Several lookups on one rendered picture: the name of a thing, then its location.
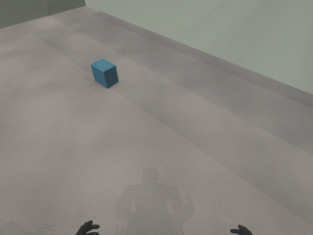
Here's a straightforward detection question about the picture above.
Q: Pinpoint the robot right hand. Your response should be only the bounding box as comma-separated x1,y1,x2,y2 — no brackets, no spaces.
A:
230,225,252,235

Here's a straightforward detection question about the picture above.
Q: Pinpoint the robot left hand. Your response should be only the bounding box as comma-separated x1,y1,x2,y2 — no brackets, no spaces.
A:
75,220,100,235

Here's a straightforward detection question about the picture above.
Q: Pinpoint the carton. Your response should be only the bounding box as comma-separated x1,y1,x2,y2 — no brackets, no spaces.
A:
90,59,119,89

